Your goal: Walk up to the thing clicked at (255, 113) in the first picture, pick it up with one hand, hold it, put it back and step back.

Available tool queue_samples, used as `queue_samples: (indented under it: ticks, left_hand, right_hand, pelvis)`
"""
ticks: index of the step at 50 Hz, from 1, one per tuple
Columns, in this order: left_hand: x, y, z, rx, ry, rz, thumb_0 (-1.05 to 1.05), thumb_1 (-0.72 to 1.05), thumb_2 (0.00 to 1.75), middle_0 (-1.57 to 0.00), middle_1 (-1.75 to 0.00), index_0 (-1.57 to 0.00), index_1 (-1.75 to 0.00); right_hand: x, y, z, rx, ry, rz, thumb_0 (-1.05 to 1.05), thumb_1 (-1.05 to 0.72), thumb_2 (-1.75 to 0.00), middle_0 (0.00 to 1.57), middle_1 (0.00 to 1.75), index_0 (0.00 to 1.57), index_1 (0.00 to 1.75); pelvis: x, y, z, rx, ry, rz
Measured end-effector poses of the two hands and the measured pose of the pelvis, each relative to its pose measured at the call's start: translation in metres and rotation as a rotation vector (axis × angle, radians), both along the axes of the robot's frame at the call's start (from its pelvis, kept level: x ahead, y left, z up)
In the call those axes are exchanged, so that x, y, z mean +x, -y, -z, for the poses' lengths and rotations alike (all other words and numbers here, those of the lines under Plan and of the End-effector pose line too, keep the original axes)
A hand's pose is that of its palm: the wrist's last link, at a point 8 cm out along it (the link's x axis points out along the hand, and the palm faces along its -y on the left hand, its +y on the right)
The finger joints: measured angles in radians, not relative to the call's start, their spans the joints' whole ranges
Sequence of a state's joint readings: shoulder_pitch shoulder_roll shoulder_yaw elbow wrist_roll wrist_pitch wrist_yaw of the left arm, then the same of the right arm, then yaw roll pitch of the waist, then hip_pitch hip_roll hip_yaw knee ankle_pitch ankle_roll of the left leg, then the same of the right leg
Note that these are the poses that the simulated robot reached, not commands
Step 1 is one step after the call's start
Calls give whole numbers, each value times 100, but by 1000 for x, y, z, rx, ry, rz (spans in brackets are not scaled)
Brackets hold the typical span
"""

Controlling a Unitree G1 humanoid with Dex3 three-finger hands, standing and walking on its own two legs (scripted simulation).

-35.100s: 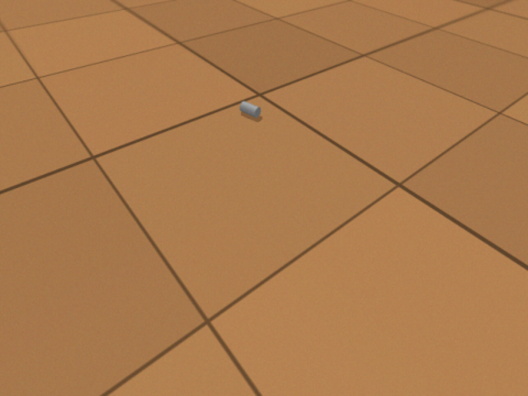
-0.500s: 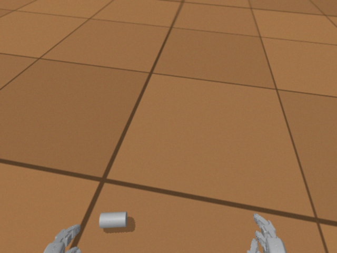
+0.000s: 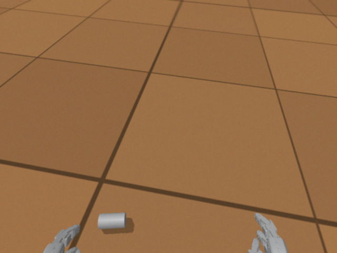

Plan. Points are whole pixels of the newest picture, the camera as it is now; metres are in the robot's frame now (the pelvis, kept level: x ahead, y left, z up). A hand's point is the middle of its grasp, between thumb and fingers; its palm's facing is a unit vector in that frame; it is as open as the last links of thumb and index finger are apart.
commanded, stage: home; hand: left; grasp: from above
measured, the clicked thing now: (112, 220) +0.47 +0.26 -0.68
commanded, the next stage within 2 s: stand in 0.20 s
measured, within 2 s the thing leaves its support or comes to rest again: neither
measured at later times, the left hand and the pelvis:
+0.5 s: hand out of the picture +0.13 +0.23 -0.09, palm faces +0.03 -0.94 -0.35, open 7.4 cm; pelvis -0.01 +0.00 +0.02, yaw +0 degrees
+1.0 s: hand out of the picture +0.02 +0.25 -0.11, palm faces +0.04 -0.95 -0.32, open 7.4 cm; pelvis -0.02 +0.01 +0.06, yaw +0 degrees
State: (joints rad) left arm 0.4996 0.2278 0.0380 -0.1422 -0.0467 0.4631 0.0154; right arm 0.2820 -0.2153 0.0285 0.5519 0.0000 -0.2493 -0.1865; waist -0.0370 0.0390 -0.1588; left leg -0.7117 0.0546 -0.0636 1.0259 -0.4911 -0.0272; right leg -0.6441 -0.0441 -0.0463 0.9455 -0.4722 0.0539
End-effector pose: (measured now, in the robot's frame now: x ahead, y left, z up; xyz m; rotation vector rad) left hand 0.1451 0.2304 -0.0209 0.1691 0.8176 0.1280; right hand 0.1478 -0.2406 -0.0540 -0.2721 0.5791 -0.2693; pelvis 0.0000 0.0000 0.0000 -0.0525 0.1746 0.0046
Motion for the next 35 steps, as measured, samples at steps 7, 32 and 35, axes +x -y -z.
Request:
queue_samples:
  ticks: [7,32,35]
  left_hand:
    - [1,-2,0,1,0,-1,1,90,90,-20,-30,-20,-30]
    - [-77,-62,54,154,-258,-65,1,90,90,-20,-30,-20,-30]
    - [-94,-62,56,140,-310,-82,1,90,90,-20,-30,-20,-30]
  right_hand:
    - [0,-2,1,4,-5,-1,1,-90,-89,20,30,20,30]
    - [-61,36,20,2,-492,-42,1,-90,-89,20,30,20,30]
    - [-72,36,19,9,-527,-23,1,-90,-89,20,30,20,30]
  pelvis:
    - [1,-1,0,-2,1,0]
    - [-12,-5,-29,49,188,0]
    - [-13,-6,-34,46,202,-1]
